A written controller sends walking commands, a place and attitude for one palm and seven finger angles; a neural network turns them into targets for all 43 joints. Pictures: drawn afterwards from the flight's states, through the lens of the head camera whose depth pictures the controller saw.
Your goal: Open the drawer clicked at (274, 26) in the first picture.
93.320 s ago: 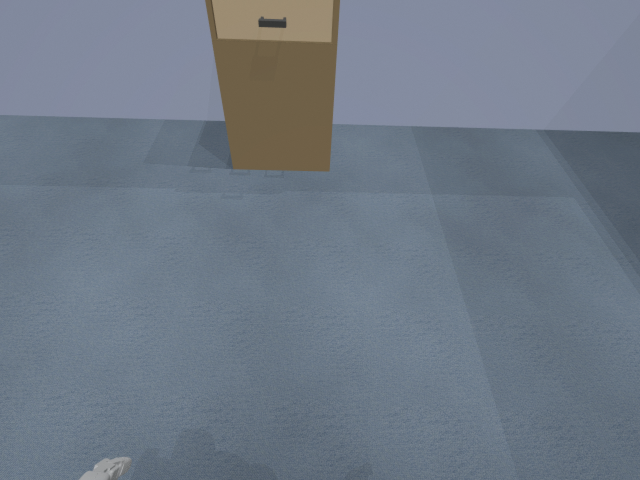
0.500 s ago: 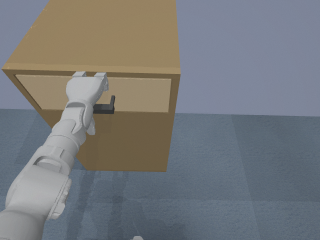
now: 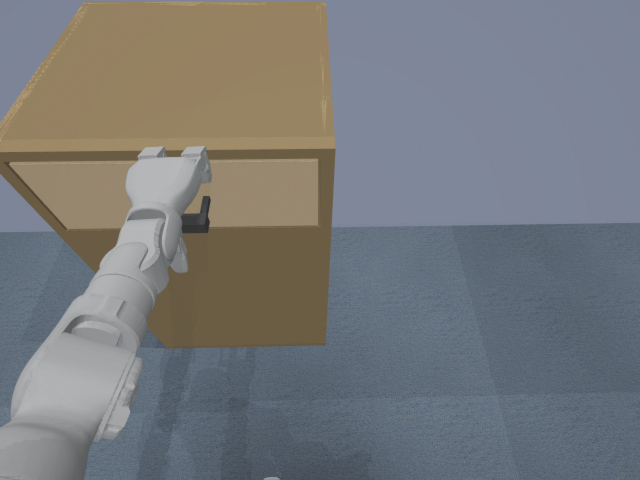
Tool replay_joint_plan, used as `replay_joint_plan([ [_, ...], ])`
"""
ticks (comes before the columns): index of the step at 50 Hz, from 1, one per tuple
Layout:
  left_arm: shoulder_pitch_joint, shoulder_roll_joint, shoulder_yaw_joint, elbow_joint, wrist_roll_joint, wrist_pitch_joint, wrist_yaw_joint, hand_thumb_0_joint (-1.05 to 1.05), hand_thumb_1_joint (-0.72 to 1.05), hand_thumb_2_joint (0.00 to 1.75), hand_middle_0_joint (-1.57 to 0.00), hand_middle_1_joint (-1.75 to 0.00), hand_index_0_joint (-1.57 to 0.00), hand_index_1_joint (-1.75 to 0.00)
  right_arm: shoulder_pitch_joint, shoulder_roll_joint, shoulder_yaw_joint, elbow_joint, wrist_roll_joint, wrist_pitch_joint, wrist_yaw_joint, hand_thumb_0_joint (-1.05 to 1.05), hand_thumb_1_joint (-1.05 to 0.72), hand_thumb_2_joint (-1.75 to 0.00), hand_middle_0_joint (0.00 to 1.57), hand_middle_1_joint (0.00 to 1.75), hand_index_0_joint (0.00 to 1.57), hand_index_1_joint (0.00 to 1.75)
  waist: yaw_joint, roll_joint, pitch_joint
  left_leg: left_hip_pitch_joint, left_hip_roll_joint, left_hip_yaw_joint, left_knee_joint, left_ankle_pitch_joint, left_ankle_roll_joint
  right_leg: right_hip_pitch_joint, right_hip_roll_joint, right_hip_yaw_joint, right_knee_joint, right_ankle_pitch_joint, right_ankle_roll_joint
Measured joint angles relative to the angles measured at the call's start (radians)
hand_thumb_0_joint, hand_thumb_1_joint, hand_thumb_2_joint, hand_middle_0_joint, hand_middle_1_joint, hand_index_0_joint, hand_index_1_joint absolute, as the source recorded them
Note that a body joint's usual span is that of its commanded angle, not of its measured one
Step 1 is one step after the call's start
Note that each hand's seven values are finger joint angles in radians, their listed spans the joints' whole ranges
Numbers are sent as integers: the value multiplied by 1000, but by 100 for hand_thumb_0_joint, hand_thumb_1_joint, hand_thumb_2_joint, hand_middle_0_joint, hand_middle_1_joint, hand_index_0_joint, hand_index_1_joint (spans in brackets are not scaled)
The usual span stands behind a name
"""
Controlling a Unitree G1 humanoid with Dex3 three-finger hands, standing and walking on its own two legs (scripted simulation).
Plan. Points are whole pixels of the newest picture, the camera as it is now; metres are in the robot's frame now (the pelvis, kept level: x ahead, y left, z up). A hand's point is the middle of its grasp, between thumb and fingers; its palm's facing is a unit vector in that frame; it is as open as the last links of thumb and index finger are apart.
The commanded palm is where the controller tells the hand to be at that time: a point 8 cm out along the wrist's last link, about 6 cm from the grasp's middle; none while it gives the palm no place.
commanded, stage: move the hooked fingers above the handle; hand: left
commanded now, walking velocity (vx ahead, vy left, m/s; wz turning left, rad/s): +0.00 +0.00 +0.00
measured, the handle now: (177, 213) +0.51 +0.22 -0.02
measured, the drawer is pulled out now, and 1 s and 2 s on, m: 0.00 0.00 0.00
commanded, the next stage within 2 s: lower the fingers behind the handle in 0.24 s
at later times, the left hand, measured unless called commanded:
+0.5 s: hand (182, 208) +0.47 +0.18 +0.04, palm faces -0.03 -0.03 -1.00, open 13.6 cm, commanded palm +0.46 +0.19 +0.09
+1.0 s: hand (185, 211) +0.47 +0.18 +0.04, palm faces +0.01 -0.01 -1.00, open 13.8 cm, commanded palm +0.46 +0.18 +0.06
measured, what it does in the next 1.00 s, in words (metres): stands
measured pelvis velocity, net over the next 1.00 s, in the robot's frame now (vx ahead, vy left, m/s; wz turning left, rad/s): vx -0.01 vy -0.01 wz -0.01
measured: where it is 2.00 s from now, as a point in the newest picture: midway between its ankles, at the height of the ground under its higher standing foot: outside the picture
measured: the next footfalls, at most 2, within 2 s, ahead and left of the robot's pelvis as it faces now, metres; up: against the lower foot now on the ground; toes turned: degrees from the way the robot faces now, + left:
none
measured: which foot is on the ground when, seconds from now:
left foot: down 0.00-1.00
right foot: down 0.00-1.00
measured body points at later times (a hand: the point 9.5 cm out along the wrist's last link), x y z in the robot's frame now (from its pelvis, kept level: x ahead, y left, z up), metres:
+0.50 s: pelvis +0.01 -0.01 +0.00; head +0.07 -0.02 +0.45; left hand +0.47 +0.18 +0.10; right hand +0.05 -0.28 -0.13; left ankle +0.00 +0.08 -0.71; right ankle -0.01 -0.09 -0.71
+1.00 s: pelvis -0.01 -0.01 -0.01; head +0.06 -0.01 +0.44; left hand +0.46 +0.18 +0.09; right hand +0.02 -0.28 -0.13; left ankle +0.00 +0.08 -0.71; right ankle -0.01 -0.09 -0.71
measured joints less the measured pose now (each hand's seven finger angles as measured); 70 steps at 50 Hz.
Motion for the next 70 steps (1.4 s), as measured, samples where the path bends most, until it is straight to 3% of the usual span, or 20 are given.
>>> replay_joint_plan([
  [21, 76, 12, 48, -59, 27, -44, 2, 0, -49, 30, -34, -123, -38, -121, -32, -14, -4, -25, 9, 35, -9, 0, -91, -90, 20, 30, 20, 30, 5, -7, -9, 41, 11, 13, -32, -4, -8, 33, 12, 18, -26, 1, -8],
  [41, 32, -3, 37, -5, 36, -12, 50, 0, -49, 30, -32, -122, -33, -127, -26, -10, 8, -27, 13, 54, -9, 0, -91, -90, 20, 30, 20, 30, 1, -13, -25, -16, 13, 9, 11, -9, -10, -22, 13, 9, 14, -5, -10],
  [52, -34, -2, 6, 49, 40, 24, 57, 0, -49, 30, -32, -121, -29, -131, -9, -15, 14, -33, 15, 48, -8, 0, -91, -90, 20, 30, 20, 30, -14, -15, -30, -88, 13, 2, 67, -10, -8, -89, 11, -4, 64, -7, -9],
  [56, -57, 8, -12, 119, 42, 43, 15, 0, -49, 30, -32, -120, -29, -128, -14, -17, 20, -40, 14, 37, -10, 0, -91, -90, 20, 30, 20, 30, -41, -13, -18, -128, 15, 4, 94, -14, -6, -129, 12, -5, 91, -9, -7],
  [60, -31, 14, 26, 90, 33, -23, -9, 0, -49, 30, -32, -120, -30, -125, -1, -15, 18, -52, 4, 9, -19, 0, -91, -90, 20, 30, 21, 30, -61, -13, -9, -189, 18, 12, 134, -24, -2, -192, 14, 0, 131, -17, -5],
  [65, 33, 28, 93, 13, 86, -117, 83, 0, -49, 30, -38, -123, -31, -122, 33, -14, 2, -24, -21, -13, -24, 0, -91, -90, 20, 30, 20, 30, -52, 1, -38, -268, 22, 19, 198, -56, 2, -272, 16, 3, 194, -46, -2],
  [70, 29, -9, 87, 42, 104, -91, 211, 0, -49, 30, -42, -123, -33, -124, 25, -4, 1, 25, -30, -11, -4, 0, -91, -90, 20, 30, 20, 30, -44, 10, -51, -299, 20, 13, 237, -79, 3, -298, 14, -5, 226, -70, 0],
])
